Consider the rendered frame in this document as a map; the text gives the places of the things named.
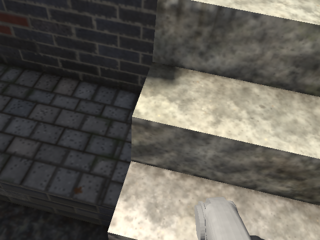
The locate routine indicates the right robot thigh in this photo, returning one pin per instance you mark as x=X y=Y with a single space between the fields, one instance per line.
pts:
x=218 y=219

